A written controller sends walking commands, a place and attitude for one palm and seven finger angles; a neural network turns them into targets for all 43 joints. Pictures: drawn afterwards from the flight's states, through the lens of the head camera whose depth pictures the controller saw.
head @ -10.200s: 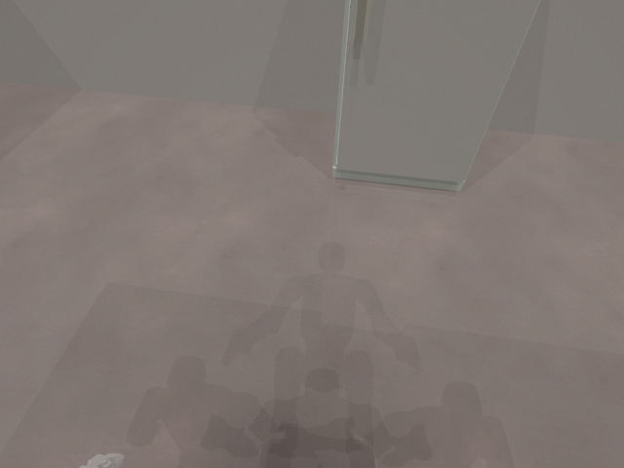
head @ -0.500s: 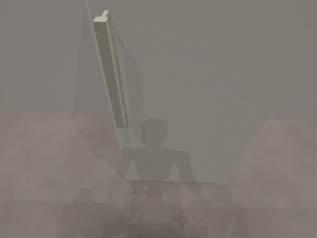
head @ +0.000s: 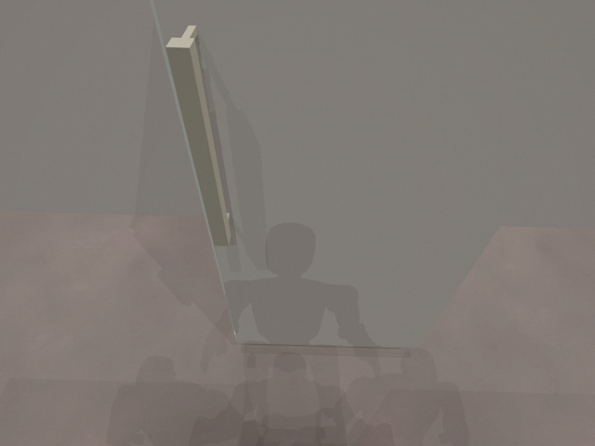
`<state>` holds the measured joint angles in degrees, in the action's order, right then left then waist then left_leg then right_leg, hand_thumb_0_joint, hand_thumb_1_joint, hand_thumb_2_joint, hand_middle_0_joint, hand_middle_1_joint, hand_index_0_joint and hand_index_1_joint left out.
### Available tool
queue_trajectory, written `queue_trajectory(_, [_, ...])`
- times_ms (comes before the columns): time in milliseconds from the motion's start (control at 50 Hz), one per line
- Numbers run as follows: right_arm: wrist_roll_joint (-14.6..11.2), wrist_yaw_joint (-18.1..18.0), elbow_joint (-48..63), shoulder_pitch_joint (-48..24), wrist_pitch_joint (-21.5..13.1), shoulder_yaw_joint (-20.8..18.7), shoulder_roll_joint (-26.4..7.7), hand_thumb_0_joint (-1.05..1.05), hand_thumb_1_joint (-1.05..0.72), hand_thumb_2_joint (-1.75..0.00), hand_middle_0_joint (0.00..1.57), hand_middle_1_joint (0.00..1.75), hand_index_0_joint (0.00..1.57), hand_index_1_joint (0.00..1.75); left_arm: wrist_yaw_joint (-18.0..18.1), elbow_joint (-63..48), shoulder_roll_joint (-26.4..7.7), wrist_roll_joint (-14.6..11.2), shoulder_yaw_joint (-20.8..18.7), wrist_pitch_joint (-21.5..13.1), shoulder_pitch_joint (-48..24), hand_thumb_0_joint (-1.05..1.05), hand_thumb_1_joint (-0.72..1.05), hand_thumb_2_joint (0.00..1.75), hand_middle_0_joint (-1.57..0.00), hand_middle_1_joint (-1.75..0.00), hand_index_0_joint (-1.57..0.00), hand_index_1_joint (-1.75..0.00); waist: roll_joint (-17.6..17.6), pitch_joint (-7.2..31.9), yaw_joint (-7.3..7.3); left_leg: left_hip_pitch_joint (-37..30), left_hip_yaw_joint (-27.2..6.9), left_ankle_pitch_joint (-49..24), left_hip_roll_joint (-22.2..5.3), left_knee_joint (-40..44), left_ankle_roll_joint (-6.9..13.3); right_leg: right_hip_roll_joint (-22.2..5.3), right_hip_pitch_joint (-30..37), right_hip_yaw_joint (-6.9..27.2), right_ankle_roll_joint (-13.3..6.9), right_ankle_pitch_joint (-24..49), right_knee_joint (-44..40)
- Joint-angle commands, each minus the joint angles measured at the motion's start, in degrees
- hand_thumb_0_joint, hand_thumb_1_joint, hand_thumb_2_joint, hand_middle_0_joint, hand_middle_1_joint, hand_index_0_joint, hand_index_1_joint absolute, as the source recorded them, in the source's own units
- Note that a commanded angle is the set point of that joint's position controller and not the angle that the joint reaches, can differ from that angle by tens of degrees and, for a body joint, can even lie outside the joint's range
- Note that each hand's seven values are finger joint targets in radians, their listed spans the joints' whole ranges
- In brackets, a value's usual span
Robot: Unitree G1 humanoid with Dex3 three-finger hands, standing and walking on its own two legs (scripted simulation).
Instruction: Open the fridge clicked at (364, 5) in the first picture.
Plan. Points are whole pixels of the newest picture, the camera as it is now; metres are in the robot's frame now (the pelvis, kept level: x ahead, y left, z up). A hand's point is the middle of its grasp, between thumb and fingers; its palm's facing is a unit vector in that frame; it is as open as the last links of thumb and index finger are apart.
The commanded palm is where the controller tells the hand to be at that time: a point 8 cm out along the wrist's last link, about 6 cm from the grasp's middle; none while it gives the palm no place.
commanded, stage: look again from close up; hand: left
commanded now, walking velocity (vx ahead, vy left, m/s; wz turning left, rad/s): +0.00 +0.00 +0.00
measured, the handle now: (209, 155) +0.51 +0.18 +0.12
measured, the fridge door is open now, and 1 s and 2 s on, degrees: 0 0 0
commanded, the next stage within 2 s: raise the hand to about handle height in 0.72 s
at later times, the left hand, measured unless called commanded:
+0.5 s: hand out of the picture +0.04 +0.23 -0.17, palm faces -0.01 -0.96 -0.30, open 7.4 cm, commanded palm none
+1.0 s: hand (125, 408) +0.17 +0.24 -0.04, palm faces +0.28 -0.95 -0.13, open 7.6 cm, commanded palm +0.10 +0.29 -0.06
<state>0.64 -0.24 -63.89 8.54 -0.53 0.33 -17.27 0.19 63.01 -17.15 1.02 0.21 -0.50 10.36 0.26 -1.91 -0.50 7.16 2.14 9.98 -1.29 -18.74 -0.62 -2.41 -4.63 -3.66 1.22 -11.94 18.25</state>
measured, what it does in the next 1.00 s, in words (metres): stands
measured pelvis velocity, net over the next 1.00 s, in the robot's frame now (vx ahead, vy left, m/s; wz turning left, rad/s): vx -0.02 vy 0.00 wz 0.02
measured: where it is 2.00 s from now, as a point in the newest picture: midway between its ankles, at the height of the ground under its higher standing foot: outside the picture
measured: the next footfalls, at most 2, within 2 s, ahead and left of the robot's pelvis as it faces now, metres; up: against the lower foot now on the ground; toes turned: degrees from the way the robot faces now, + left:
none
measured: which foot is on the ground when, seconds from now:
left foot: down 0.00-1.00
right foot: down 0.00-1.00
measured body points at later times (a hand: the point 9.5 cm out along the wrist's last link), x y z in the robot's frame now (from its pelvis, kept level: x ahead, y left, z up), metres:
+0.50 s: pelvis +0.00 +0.00 +0.00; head +0.01 +0.00 +0.45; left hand +0.04 +0.28 -0.14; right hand +0.06 -0.28 -0.14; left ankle +0.00 +0.12 -0.75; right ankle -0.02 -0.13 -0.75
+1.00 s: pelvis -0.02 +0.00 -0.02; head +0.00 +0.00 +0.43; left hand +0.15 +0.29 -0.03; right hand +0.11 -0.26 -0.12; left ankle +0.00 +0.12 -0.75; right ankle -0.02 -0.13 -0.75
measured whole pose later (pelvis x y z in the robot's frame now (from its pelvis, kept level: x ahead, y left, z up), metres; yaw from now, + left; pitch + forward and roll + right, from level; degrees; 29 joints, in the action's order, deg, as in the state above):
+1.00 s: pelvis -0.02 +0.00 -0.02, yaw +1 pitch +2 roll +0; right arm -0.8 -2.9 -44.3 14.1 -11.9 -2.4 -13.9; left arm -4.7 20.2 -13.0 -10.7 -13.4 -16.9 19.1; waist 0.1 0.6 0.1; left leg 19.6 1.3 15.0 -0.9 -32.9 -0.5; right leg -3.6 -17.5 -4.1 0.9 -18.3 34.2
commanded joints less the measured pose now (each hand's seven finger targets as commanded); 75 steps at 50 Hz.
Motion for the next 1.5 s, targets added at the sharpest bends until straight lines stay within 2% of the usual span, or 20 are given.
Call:
queue_trajectory(0, [-0.15,-0.58,2.96,-1.07,-1.42,-1.92,-10.73,0.00,-0.90,-0.90,0.20,0.30,0.20,0.30,0.89,-3.12,-10.75,-0.04,-2.37,-1.15,-0.28,0.00,0.90,0.90,-0.20,-0.30,-0.20,-0.30,-0.13,2.71,0.26,-0.71,-5.36,-10.94,-6.06,2.45,1.15,-5.62,0.06,4.90,-1.69,10.27,-2.99])
queue_trajectory(780, [-0.19,-0.61,3.07,-1.65,-1.53,-1.93,-11.54,0.00,-0.90,-0.90,0.20,0.30,0.20,0.30,0.65,-2.90,-11.66,0.02,-2.63,-1.06,-0.69,0.00,0.90,0.90,-0.20,-0.30,-0.20,-0.30,-0.42,1.93,-0.05,-0.47,-5.86,-9.75,-6.04,3.04,1.18,-5.68,-0.12,4.75,-1.60,8.18,-3.65])
queue_trajectory(800, [-0.48,-0.08,5.77,0.55,-2.00,-1.21,-4.79,0.00,-0.90,-0.90,0.20,0.30,0.20,0.30,3.30,-2.41,-3.21,0.19,-0.84,-2.46,4.08,0.00,0.90,0.90,-0.20,-0.30,-0.20,-0.30,-2.69,0.64,0.74,2.74,-1.36,-11.06,-5.90,-7.85,0.24,-7.25,-3.41,7.20,-0.89,18.87,0.88])
queue_trajectory(820, [-2.45,-2.69,22.56,3.34,-8.03,-4.02,-8.29,0.00,-0.90,-0.90,0.20,0.30,0.20,0.30,2.29,-77.81,-25.91,-8.13,-24.36,-14.41,-37.18,0.00,0.88,0.89,-0.20,-0.32,-0.20,-0.32,-8.46,24.14,4.15,-11.15,-2.86,-20.00,3.01,-3.82,0.75,0.65,1.06,0.06,-3.24,23.38,6.61])
queue_trajectory(840, [-1.97,-4.32,23.93,-1.50,-12.31,-3.64,-7.16,0.00,-0.90,-0.90,0.20,0.30,0.20,0.30,1.81,-59.14,-19.67,-4.94,-20.20,-13.10,-2.21,0.00,0.85,0.88,-0.20,-0.33,-0.20,-0.33,-15.05,18.38,-3.05,-12.76,-0.81,-26.86,-0.05,-4.13,1.65,1.53,-4.47,-0.62,-4.07,12.76,8.91])
queue_trajectory(860, [-2.99,-4.31,22.64,1.51,-13.05,-3.17,-3.89,0.00,-0.90,-0.90,0.20,0.30,0.20,0.30,0.61,-53.75,-3.44,-9.36,-12.56,-9.83,7.83,0.00,0.83,0.87,-0.21,-0.34,-0.21,-0.34,-12.31,13.72,2.15,-10.23,-1.16,-24.96,-0.14,-5.02,0.96,2.26,-8.53,-2.91,-2.98,10.07,8.36])
queue_trajectory(880, [-3.02,-3.42,23.29,3.38,-14.11,-4.43,-4.34,0.00,-0.90,-0.90,0.20,0.30,0.20,0.30,-0.66,-51.36,-0.16,-10.02,-12.73,-10.25,7.28,0.00,0.81,0.86,-0.21,-0.36,-0.21,-0.36,-9.14,8.12,1.92,-4.41,-1.80,-20.46,0.46,-7.14,0.28,1.96,-9.99,-3.21,-2.45,8.32,8.12])
queue_trajectory(900, [-2.20,-3.39,26.28,2.01,-14.33,-5.34,-5.53,0.00,-0.90,-0.90,0.20,0.30,0.20,0.30,-1.90,-55.13,-2.57,-11.38,-14.79,-13.85,2.92,0.00,0.78,0.85,-0.21,-0.37,-0.21,-0.37,-2.62,2.32,2.78,2.75,-2.18,-11.92,0.37,-9.46,0.50,2.48,-15.60,-3.71,-1.84,5.63,9.72])
queue_trajectory(920, [-1.60,-3.51,26.92,1.48,-14.61,-6.14,-5.58,0.00,-0.90,-0.90,0.20,0.30,0.20,0.30,-3.64,-50.15,-4.00,-12.48,-18.93,-17.65,7.96,0.00,0.76,0.84,-0.21,-0.39,-0.21,-0.39,4.49,1.33,1.21,9.23,-2.31,-5.01,0.93,-11.63,0.32,2.89,-19.15,-4.35,-1.66,0.74,11.95])
queue_trajectory(940, [-1.45,-3.33,28.09,0.42,-15.07,-6.03,-5.20,0.00,-0.90,-0.90,0.20,0.30,0.20,0.30,-6.38,-45.88,-1.23,-13.90,-18.75,-21.72,13.27,0.00,0.74,0.83,-0.21,-0.40,-0.21,-0.40,8.15,0.35,0.04,15.51,-2.38,0.10,1.40,-14.54,0.10,3.11,-23.35,-4.52,-1.56,-3.82,15.12])
queue_trajectory(960, [-1.47,-2.88,29.19,-0.96,-15.80,-5.98,-4.74,0.00,-0.90,-0.90,0.20,0.30,0.20,0.30,-9.51,-43.45,0.75,-15.27,-18.61,-26.01,16.11,0.00,0.71,0.82,-0.21,-0.42,-0.21,-0.42,9.24,0.60,-0.98,20.84,-2.19,4.21,1.66,-18.01,-0.05,3.07,-27.57,-3.96,-1.51,-7.73,18.59])
queue_trajectory(980, [-1.92,-2.10,30.31,-1.21,-16.33,-6.06,-4.30,0.00,-0.90,-0.90,0.20,0.30,0.20,0.30,-12.89,-41.05,-0.57,-16.33,-21.41,-30.21,19.06,0.00,0.69,0.81,-0.22,-0.43,-0.22,-0.43,5.65,1.13,-3.05,24.40,-1.82,5.78,2.24,-21.02,-0.37,2.54,-28.99,-2.68,-2.19,-8.99,21.45])
queue_trajectory(1020, [-1.92,-1.14,32.78,-2.19,-17.71,-5.98,-4.60,0.00,-0.90,-0.90,0.20,0.30,0.20,0.30,-20.51,-44.48,-3.51,-18.91,-23.19,-38.18,16.17,0.00,0.64,0.79,-0.22,-0.47,-0.22,-0.47,2.88,9.17,-3.14,29.06,-1.12,7.78,2.31,-28.01,-0.35,2.20,-32.89,-0.32,-2.45,-11.34,27.60])
queue_trajectory(1060, [-2.41,-1.14,35.46,-2.05,-19.28,-5.91,-5.46,0.00,-0.90,-0.90,0.20,0.30,0.20,0.30,-27.56,-46.33,-8.58,-21.79,-26.74,-41.03,12.97,0.00,0.60,0.77,-0.22,-0.50,-0.22,-0.50,1.66,15.25,-2.71,32.15,-1.26,8.80,2.02,-32.77,0.32,1.73,-34.17,2.37,-2.48,-13.45,30.80])
queue_trajectory(1100, [-2.90,-2.00,39.05,-1.74,-19.33,-5.47,-6.09,0.00,-0.90,-0.90,0.20,0.30,0.20,0.30,-31.49,-51.66,-11.38,-25.68,-28.97,-37.18,9.53,0.00,0.55,0.75,-0.22,-0.53,-0.22,-0.53,-0.90,19.29,-3.10,33.20,-0.99,10.25,2.15,-34.64,1.12,1.04,-32.99,5.58,-1.98,-17.28,30.01])
queue_trajectory(1160, [-3.12,-4.08,40.63,0.11,-19.29,-4.56,-4.96,0.00,-0.90,-0.90,0.20,0.30,0.20,0.30,-31.41,-61.69,-12.25,-28.50,-29.88,-31.27,5.59,0.00,0.48,0.72,-0.23,-0.57,-0.23,-0.57,-1.58,21.46,-1.69,32.23,-1.50,10.23,1.47,-35.63,2.00,1.28,-31.00,7.57,-1.13,-18.90,27.29])
queue_trajectory(1180, [-2.80,-4.62,40.29,0.92,-19.44,-4.20,-5.11,0.00,-0.90,-0.90,0.20,0.30,0.20,0.30,-30.77,-64.43,-12.86,-28.28,-29.41,-30.10,2.62,0.00,0.46,0.71,-0.23,-0.58,-0.23,-0.58,-0.10,20.24,-0.60,33.01,-2.27,9.96,0.99,-36.30,2.10,2.00,-31.73,7.49,-1.20,-18.54,27.64])
queue_trajectory(1240, [-2.54,-5.61,38.37,2.21,-19.82,-3.76,-4.70,0.00,-0.90,-0.90,0.20,0.30,0.20,0.30,-28.11,-70.17,-11.20,-25.02,-25.46,-27.74,-0.41,0.00,0.39,0.68,-0.24,-0.63,-0.24,-0.63,-5.22,17.40,1.36,30.26,-3.29,8.67,0.38,-35.25,2.42,2.93,-34.32,5.24,-1.60,-13.85,28.50])
queue_trajectory(1280, [-2.28,-6.14,37.56,2.58,-20.18,-3.27,-4.87,0.00,-0.90,-0.90,0.20,0.30,0.20,0.30,-27.05,-71.21,-11.91,-23.99,-24.89,-26.17,-2.28,0.00,0.34,0.66,-0.24,-0.66,-0.24,-0.66,-5.09,16.04,1.85,29.62,-4.27,8.02,0.14,-34.43,2.44,3.55,-34.23,3.85,-1.95,-12.03,28.92])
queue_trajectory(1480, [-2.76,-5.50,38.22,1.37,-19.85,-2.64,-3.78,0.00,-0.90,-0.90,0.20,0.30,0.20,0.30,-24.47,-68.45,-13.26,-24.73,-29.31,-18.50,7.16,0.00,0.11,0.56,-0.26,-0.81,-0.26,-0.81,-5.86,17.62,-2.00,24.82,-4.28,3.73,0.68,-27.46,1.65,3.56,-26.55,0.47,-2.08,-6.66,25.70])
